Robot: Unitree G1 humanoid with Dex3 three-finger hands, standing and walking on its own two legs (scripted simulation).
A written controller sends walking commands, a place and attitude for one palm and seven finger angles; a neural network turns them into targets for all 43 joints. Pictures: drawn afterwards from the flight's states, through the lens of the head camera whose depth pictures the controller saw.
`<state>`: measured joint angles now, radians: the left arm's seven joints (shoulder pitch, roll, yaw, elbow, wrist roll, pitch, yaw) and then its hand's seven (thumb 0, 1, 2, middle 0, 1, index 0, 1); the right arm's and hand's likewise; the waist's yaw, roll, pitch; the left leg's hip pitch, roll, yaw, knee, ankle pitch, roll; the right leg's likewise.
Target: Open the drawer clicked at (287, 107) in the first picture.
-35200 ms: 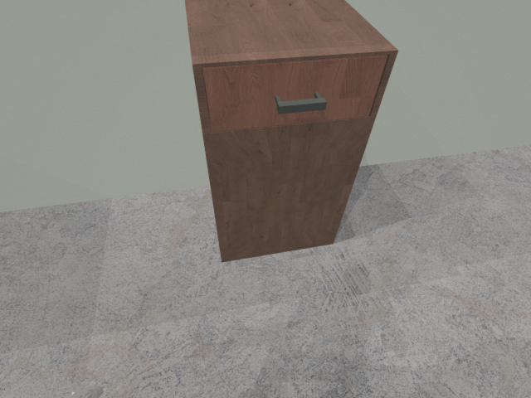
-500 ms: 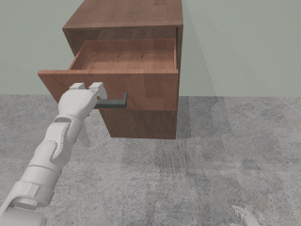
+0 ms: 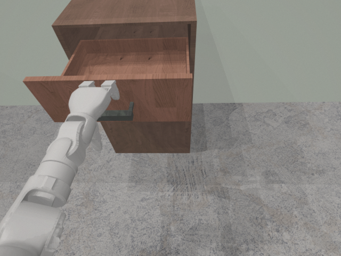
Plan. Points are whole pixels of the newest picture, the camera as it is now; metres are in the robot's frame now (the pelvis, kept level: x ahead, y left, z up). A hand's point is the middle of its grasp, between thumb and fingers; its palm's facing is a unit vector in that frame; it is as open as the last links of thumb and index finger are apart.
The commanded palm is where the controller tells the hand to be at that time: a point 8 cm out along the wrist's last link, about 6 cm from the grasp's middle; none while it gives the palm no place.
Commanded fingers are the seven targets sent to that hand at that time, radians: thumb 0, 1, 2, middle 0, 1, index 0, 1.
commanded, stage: move the hooked fingers above the handle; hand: left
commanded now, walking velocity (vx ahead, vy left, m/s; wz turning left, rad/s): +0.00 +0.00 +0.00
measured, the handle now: (112, 110) +0.50 +0.19 +0.03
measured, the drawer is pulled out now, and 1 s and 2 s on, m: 0.29 0.29 0.29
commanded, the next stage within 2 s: lower the fingers behind the handle in 1.10 s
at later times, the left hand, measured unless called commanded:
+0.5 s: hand (98, 112) +0.44 +0.20 +0.08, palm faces +0.00 -0.04 -1.00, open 13.8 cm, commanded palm +0.42 +0.20 +0.15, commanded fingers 0.00 -0.50 0.30 -0.30 -1.20 -0.30 -1.20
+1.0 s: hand (100, 112) +0.45 +0.20 +0.08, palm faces -0.06 -0.03 -1.00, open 13.8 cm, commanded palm +0.42 +0.21 +0.15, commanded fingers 0.00 -0.50 0.30 -0.30 -1.20 -0.30 -1.20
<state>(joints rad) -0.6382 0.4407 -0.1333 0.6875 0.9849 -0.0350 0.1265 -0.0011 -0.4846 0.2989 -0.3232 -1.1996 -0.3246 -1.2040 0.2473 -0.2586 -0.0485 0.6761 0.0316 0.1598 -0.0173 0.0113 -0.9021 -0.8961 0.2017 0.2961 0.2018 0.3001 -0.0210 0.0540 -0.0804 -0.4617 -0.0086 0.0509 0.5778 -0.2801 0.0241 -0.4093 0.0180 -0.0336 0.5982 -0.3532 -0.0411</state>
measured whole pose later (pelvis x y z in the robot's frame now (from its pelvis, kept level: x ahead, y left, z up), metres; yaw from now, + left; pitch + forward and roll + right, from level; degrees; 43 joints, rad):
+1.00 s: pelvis +0.00 +0.00 +0.00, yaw -1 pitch +10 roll +1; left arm -0.70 0.45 -0.10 0.82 1.00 -0.04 0.11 0.00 -0.48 0.30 -0.32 -1.20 -0.32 -1.20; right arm 0.29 -0.26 -0.04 0.67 0.03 0.17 -0.02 0.01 -0.90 -0.90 0.20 0.30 0.20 0.30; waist -0.05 0.06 -0.10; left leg -0.47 0.00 0.07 0.57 -0.28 0.03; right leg -0.42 0.02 -0.02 0.59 -0.35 -0.04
